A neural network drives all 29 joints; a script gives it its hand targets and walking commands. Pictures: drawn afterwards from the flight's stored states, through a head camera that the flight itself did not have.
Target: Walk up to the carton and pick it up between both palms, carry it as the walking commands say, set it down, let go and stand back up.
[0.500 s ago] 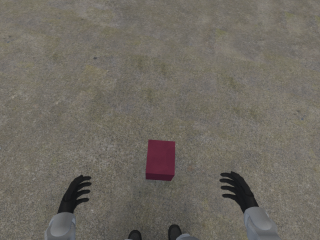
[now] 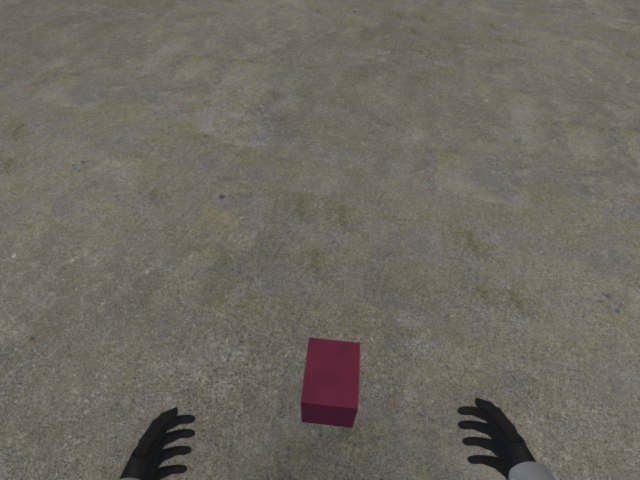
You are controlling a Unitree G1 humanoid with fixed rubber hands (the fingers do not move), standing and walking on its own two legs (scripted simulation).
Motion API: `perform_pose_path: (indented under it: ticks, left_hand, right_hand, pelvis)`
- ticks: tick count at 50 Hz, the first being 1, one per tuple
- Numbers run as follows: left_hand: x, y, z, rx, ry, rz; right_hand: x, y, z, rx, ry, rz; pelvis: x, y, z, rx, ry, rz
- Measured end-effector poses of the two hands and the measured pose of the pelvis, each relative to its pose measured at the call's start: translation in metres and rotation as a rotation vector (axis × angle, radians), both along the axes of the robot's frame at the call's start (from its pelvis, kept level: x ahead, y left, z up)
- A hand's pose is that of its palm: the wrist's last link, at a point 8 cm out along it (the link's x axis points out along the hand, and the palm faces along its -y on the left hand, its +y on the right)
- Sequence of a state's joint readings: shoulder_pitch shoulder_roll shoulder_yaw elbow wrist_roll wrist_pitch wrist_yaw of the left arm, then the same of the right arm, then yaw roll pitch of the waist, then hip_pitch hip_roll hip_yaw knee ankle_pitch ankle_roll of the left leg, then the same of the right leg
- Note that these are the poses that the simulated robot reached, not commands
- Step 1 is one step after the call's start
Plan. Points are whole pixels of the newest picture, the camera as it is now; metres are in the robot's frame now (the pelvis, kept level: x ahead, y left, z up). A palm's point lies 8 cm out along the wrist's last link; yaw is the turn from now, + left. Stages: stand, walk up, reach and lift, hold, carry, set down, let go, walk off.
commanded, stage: let go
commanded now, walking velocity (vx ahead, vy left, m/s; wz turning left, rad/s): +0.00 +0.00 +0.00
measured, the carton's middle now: (330, 382) +0.49 -0.04 -0.68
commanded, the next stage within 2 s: stand in 0.10 s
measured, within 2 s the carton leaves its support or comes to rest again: neither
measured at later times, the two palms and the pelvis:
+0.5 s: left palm (149, 449) +0.20 +0.24 -0.11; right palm out of the picture +0.14 -0.29 -0.10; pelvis +0.07 -0.01 -0.02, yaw -6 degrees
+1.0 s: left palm out of the picture +0.16 +0.24 -0.14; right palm out of the picture +0.06 -0.27 -0.14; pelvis +0.06 +0.00 -0.02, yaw -10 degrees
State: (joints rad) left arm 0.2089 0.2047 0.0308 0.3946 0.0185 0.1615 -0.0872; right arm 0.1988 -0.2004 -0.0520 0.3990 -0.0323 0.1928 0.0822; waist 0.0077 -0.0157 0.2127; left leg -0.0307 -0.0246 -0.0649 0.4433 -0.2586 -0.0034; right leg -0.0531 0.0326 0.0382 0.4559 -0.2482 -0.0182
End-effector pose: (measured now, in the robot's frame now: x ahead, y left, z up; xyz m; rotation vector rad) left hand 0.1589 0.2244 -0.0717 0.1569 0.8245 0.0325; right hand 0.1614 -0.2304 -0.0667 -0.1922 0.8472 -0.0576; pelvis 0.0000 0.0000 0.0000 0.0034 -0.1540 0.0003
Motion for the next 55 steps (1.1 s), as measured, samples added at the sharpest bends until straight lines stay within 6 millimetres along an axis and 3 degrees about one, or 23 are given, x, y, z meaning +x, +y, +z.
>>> perform_pose_path:
  ticks: [6,9,14,18,24,28,37,45,55]
  left_hand:
    - [0.01,-0.004,-0.002,0.029,0.006,0.006]
    - [0.005,-0.001,-0.01,0.081,0.025,-0.004]
    - [-0.002,0.016,-0.022,0.131,0.077,0.006]
    - [0.009,0.021,-0.029,0.135,0.078,0.002]
    - [0.036,0.015,-0.036,0.122,0.046,-0.022]
    - [0.042,0.005,-0.045,0.102,0.065,-0.042]
    - [0.028,0.002,-0.059,0.113,0.17,-0.07]
    - [0.016,0.013,-0.061,0.17,0.21,-0.069]
    - [-0.014,0.01,-0.065,0.165,0.283,-0.062]
  right_hand:
    - [0.013,-0.007,-0.003,-0.015,0.011,-0.001]
    - [0.014,-0.017,-0.009,-0.048,-0.03,-0.016]
    - [0.0,-0.047,-0.021,-0.113,-0.03,-0.111]
    - [-0.012,-0.058,-0.03,-0.127,0.008,-0.173]
    - [-0.02,-0.057,-0.036,-0.131,0.025,-0.223]
    - [-0.028,-0.048,-0.041,-0.126,0.066,-0.232]
    - [-0.057,-0.029,-0.062,-0.074,0.174,-0.276]
    - [-0.082,-0.036,-0.071,-0.087,0.23,-0.32]
    - [-0.108,-0.041,-0.071,-0.094,0.287,-0.336]
  pelvis:
    - [0.009,-0.008,0.0,0.007,0.021,0.001]
    - [0.022,-0.008,-0.002,-0.005,0.083,-0.033]
    - [0.044,-0.007,-0.006,-0.01,0.152,-0.063]
    - [0.056,-0.007,-0.01,-0.009,0.19,-0.084]
    - [0.07,-0.005,-0.015,-0.011,0.214,-0.105]
    - [0.072,-0.004,-0.018,-0.004,0.224,-0.121]
    - [0.074,0.0,-0.021,0.016,0.238,-0.154]
    - [0.07,-0.001,-0.025,0.028,0.227,-0.177]
    - [0.061,-0.003,-0.022,0.028,0.214,-0.181]
